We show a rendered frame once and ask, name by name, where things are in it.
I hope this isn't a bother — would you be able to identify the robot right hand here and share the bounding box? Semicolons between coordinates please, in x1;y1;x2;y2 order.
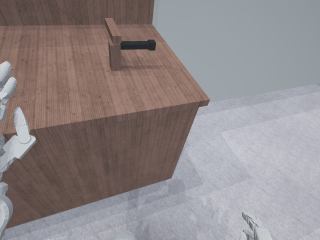
239;211;273;240

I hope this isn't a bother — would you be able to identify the counter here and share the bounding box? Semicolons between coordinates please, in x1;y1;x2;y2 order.
0;0;210;229

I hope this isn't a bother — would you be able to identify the robot left hand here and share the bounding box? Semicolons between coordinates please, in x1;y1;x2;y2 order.
0;61;37;182

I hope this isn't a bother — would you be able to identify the tap lever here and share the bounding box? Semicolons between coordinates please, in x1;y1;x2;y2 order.
120;39;156;51

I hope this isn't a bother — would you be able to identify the left robot forearm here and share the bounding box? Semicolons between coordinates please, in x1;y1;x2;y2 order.
0;182;13;240

